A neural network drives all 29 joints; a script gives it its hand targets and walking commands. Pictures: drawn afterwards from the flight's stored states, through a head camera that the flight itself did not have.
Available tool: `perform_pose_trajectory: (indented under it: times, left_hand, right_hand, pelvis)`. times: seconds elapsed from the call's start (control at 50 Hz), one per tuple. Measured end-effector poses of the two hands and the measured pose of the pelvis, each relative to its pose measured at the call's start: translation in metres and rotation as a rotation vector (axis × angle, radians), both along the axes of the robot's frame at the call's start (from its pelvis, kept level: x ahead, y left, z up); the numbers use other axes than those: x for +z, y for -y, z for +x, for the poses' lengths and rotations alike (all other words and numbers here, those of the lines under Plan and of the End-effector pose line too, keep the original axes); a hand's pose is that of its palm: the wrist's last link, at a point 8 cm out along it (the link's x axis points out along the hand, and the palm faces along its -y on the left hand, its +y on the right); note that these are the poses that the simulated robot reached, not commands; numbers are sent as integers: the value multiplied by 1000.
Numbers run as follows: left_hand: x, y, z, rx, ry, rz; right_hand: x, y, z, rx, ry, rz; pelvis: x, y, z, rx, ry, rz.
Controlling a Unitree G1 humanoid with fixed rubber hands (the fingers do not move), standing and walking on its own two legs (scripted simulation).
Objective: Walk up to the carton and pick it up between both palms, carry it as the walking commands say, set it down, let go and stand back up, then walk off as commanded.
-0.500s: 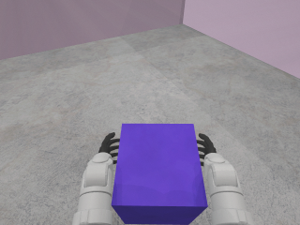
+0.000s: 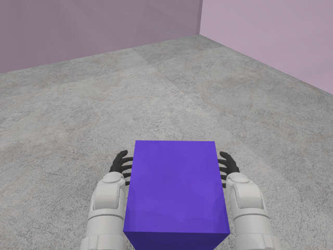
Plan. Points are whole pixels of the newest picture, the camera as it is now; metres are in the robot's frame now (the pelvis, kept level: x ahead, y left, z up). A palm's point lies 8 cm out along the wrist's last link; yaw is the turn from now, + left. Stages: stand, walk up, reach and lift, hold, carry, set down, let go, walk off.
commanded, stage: hold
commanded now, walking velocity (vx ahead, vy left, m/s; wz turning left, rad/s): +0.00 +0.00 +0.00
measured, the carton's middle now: (173, 200) +0.27 +0.00 -0.03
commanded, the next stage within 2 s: carry in 0.72 s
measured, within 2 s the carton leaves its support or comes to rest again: neither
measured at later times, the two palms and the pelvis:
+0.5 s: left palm (118, 174) +0.30 +0.14 +0.05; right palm (233, 177) +0.29 -0.15 +0.04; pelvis +0.01 +0.00 +0.00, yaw +0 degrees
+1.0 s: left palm (111, 166) +0.31 +0.16 +0.07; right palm (226, 164) +0.32 -0.13 +0.06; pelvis -0.01 +0.00 -0.03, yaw +5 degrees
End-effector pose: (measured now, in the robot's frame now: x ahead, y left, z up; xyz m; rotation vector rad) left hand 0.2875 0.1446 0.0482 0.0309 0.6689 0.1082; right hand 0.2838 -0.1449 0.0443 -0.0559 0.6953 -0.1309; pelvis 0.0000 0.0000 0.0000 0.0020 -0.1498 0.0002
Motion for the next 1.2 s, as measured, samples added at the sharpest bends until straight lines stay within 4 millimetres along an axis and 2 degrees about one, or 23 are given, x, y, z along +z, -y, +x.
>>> perform_pose_trajectory:
  times: [0.22,0.54,0.72,0.84,0.9,1.0,1.1,1.2]
  left_hand:
    - [2,3,3,-5,1,5]
    - [6,3,9,-1,9,16]
    - [-1,2,7,-5,-15,21]
    - [-2,1,11,25,16,-15]
    - [4,-1,12,60,49,-47]
    - [25,-12,19,79,82,-34]
    - [38,-38,20,100,37,-14]
    - [49,-63,16,125,-63,16]
  right_hand:
    - [0,3,1,-20,2,21]
    - [-1,3,6,2,1,8]
    - [-5,2,7,12,-23,-6]
    - [-2,0,14,-9,10,17]
    - [3,-2,17,-25,44,55]
    - [21,-12,32,4,77,63]
    - [41,-39,46,66,32,24]
    - [43,-65,50,122,-72,15]
  pelvis:
    - [-1,0,-4,-6,-4,2]
    - [1,3,7,0,-13,1]
    - [1,4,11,4,-10,1]
    - [-9,4,7,11,-113,-4]
    - [-16,4,2,18,-141,-7]
    - [-26,-1,-10,78,-161,-30]
    - [-29,-15,-20,110,-177,-10]
    - [-20,-19,-31,82,-212,-35]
